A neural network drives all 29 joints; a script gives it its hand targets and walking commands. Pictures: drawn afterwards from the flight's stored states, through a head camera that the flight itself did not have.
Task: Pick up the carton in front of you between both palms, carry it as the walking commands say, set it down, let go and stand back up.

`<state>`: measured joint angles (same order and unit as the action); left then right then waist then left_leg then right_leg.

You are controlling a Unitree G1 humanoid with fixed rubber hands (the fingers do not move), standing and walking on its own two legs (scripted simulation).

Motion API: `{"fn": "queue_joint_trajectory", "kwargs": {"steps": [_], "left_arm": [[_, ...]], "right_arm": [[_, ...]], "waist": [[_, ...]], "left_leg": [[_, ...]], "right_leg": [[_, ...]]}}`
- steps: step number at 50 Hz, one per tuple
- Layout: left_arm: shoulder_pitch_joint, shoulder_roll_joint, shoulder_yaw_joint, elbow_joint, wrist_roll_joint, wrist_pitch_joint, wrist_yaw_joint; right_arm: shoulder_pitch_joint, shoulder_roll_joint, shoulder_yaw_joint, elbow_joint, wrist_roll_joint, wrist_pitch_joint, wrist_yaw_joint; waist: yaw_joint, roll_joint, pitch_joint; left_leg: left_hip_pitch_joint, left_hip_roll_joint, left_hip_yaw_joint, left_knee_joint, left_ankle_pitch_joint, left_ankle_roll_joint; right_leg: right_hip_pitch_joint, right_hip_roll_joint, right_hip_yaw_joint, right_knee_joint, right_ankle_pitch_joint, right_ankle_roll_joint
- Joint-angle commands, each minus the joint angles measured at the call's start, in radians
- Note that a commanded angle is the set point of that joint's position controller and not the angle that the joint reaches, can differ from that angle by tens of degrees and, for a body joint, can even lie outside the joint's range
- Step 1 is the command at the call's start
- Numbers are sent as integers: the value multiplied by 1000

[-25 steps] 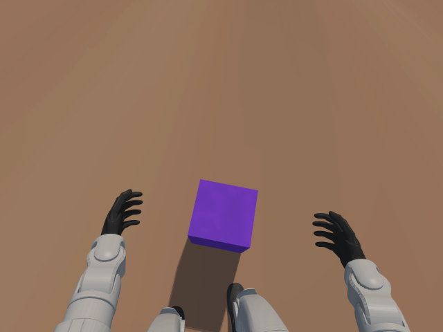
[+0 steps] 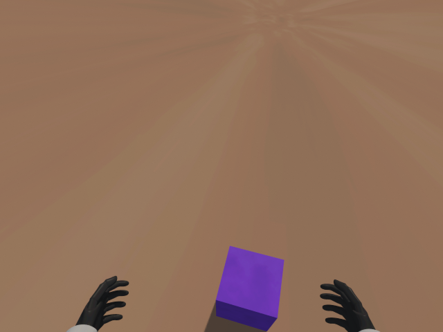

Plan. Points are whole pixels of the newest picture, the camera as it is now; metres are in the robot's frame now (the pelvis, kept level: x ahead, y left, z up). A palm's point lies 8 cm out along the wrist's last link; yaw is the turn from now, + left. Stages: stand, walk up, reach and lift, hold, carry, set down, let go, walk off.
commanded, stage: let go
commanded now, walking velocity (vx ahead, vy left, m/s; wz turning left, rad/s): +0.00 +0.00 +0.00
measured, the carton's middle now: (248, 289) +0.39 -0.10 -0.65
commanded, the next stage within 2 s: stand in 0.30 s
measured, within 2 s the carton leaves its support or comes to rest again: neither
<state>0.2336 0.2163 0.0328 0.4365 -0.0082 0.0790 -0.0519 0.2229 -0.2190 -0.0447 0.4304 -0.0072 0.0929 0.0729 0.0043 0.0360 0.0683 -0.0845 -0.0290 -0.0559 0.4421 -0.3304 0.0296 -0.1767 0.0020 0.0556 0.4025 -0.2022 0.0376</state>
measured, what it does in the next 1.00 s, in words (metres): stands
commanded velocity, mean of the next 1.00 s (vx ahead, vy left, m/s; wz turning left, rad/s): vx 0.00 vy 0.00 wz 0.00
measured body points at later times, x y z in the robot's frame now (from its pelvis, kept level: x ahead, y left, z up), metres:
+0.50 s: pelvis +0.00 -0.03 -0.01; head +0.01 -0.05 +0.44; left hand +0.14 +0.26 -0.09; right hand +0.15 -0.31 -0.10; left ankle -0.06 +0.10 -0.74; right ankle +0.01 -0.15 -0.74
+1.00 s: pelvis +0.01 -0.04 +0.00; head +0.01 -0.06 +0.45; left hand +0.11 +0.26 -0.10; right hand +0.14 -0.33 -0.11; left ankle -0.06 +0.10 -0.74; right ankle +0.01 -0.15 -0.74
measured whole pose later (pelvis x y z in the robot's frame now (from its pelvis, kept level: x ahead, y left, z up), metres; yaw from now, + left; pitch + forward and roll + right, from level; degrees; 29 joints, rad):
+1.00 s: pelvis +0.01 -0.04 +0.00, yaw +2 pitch -1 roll +0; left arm 0.15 0.32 0.04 0.87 0.03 0.00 0.02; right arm 0.21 -0.36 -0.02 0.77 -0.04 0.00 -0.03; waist 0.01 0.05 0.02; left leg -0.10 0.01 -0.10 0.46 -0.34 -0.03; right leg -0.21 0.03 0.00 0.49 -0.26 -0.02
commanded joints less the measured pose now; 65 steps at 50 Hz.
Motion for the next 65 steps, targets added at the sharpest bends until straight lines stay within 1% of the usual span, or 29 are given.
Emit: {"fn": "queue_joint_trajectory", "kwargs": {"steps": [1, 4, 5, 6, 8, 11, 15, 16, 17, 18, 19, 20, 22, 26, 29, 36, 46, 65], "left_arm": [[-69, 61, 11, -109, -6, 3, -8], [-64, 68, 18, -114, 2, 14, -9], [-12, 67, 8, -47, 0, -12, 13], [-16, 65, 16, -60, 7, -18, 25], [-24, 67, 14, -66, 1, -20, 32], [-40, 75, 16, -64, 4, -18, 35], [-42, 83, 21, -50, 8, -7, 31], [-20, 214, 62, 96, 58, -27, 62], [-13, 228, 62, 105, 70, -39, 74], [-32, 218, 60, 118, 72, -48, 76], [-49, 213, 59, 129, 73, -56, 76], [-66, 207, 58, 138, 70, -63, 75], [-86, 205, 56, 164, 64, -73, 68], [-84, 219, 57, 213, 57, -83, 67], [-78, 235, 57, 246, 54, -85, 71], [-78, 263, 53, 308, 48, -87, 76], [-98, 272, 48, 370, 42, -87, 74], [-137, 295, 32, 469, 33, -88, 63]], "right_arm": [[-17, -117, -46, -87, -10, 5, -3], [-18, -112, -46, -92, -11, 14, -1], [-64, -153, -52, -134, -29, 63, -27], [-32, -139, -45, -125, -28, 73, -37], [-24, -129, -32, -125, -22, 82, -47], [-24, -120, -21, -125, -14, 90, -55], [-31, -114, -15, -131, -9, 103, -62], [-80, -213, -47, -3, -26, 35, -90], [-49, -201, -45, 9, -34, 0, -96], [-41, -192, -38, 31, -40, -23, -94], [-41, -191, -35, 44, -42, -41, -91], [-46, -192, -33, 57, -42, -54, -88], [-46, -202, -32, 83, -41, -71, -81], [-34, -225, -31, 129, -42, -87, -87], [-23, -241, -29, 161, -39, -93, -94], [-3, -262, -21, 219, -34, -97, -103], [-10, -278, -7, 274, -29, -101, -108], [-28, -309, 8, 375, -24, -112, -104]], "waist": [[-23, -6, -27], [-17, 0, -34], [-13, -5, -97], [-10, 13, -93], [-9, 14, -99], [-11, 13, -98], [-9, -9, -92], [14, 54, -55], [1, 31, -83], [-3, 12, -77], [-3, -6, -62], [-4, -29, -57], [-7, -49, -78], [-3, -51, -110], [-1, -51, -123], [0, -41, -121], [4, -26, -106], [6, -30, -67]], "left_leg": [[-191, 33, 8, -132, 289, -56], [-176, 26, 15, -118, 311, -57], [-112, 24, 2, -79, 424, -61], [-110, 19, 3, -58, 473, -70], [-108, 15, 8, -47, 487, -70], [-129, 8, 19, -44, 459, -61], [-170, -1, 32, -48, 361, -46], [-196, 37, 17, 0, 193, -64], [-156, 43, -3, -2, 117, -60], [-163, 48, -22, -9, 48, -54], [-165, 50, -34, -13, 5, -47], [-160, 51, -41, -8, -3, -42], [-141, 57, -45, 5, 42, -37], [-125, 68, -52, 10, 143, -33], [-111, 75, -58, 12, 203, -35], [-92, 83, -61, 9, 279, -37], [-81, 93, -63, -19, 298, -37], [-79, 109, -72, -96, 219, -29]], "right_leg": [[221, 81, -79, 25, 199, -21], [233, 78, -75, 27, 211, -22], [194, 99, -84, 59, 188, -13], [176, 95, -80, 62, 188, -17], [159, 94, -74, 63, 206, -18], [155, 87, -67, 64, 236, -15], [177, 76, -61, 61, 249, -12], [31, -43, -25, 64, 195, -14], [-2, -50, -4, 52, 123, -26], [-36, -50, 5, 34, 27, -32], [-67, -49, 15, 12, -51, -34], [-85, -48, 22, 0, -87, -35], [-83, -51, 29, 2, -62, -40], [-36, -58, 28, 33, 78, -47], [-9, -62, 27, 47, 154, -51], [28, -72, 30, 51, 237, -58], [52, -77, 36, 35, 248, -62], [62, -86, 57, -20, 157, -66]]}}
